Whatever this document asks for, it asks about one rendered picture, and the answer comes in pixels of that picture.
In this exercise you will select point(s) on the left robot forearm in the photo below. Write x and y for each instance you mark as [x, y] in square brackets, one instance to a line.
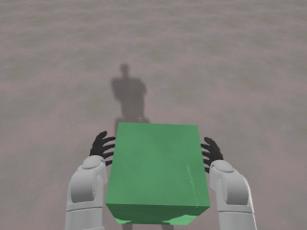
[85, 195]

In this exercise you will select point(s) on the carton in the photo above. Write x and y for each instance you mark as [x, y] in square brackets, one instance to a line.
[157, 175]

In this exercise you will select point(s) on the right robot hand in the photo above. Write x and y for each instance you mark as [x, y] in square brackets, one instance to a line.
[213, 154]

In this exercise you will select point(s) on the left robot hand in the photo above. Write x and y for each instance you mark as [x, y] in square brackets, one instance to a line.
[98, 147]

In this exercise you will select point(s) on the right robot forearm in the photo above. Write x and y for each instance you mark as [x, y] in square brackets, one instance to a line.
[233, 197]

